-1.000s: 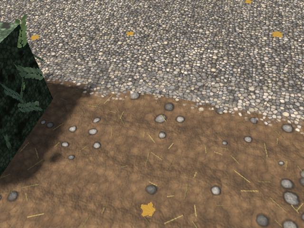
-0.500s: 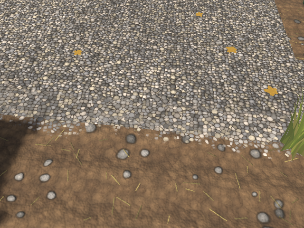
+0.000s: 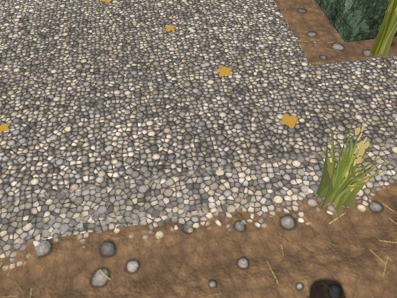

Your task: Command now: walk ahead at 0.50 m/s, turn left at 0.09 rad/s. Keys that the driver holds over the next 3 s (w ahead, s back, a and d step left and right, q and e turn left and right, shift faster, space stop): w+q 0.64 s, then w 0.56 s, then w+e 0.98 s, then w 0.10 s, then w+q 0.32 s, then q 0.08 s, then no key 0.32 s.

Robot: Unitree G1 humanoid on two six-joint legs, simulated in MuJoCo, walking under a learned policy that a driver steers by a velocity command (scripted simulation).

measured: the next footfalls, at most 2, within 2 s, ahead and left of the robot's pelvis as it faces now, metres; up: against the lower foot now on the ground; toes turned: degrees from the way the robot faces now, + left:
left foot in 0.42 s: +0.34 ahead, +0.11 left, +0.00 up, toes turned +17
right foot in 0.92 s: +0.69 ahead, +0.08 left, +0.00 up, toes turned +24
